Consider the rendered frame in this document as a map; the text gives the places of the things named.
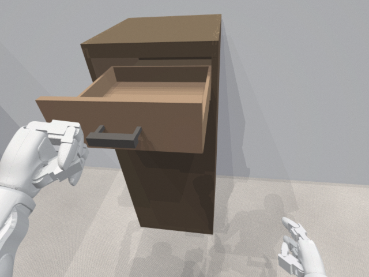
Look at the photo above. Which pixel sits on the left robot forearm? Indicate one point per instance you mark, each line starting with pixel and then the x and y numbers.
pixel 15 208

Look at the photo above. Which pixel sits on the robot right hand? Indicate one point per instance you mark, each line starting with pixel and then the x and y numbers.
pixel 305 258

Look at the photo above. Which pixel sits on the handle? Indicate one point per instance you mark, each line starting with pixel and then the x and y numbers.
pixel 116 140

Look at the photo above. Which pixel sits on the cabinet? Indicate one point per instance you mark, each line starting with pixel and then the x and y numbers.
pixel 169 190

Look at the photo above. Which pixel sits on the robot left hand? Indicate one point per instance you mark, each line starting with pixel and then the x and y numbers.
pixel 60 144

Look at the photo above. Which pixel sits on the drawer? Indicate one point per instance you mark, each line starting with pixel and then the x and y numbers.
pixel 170 103

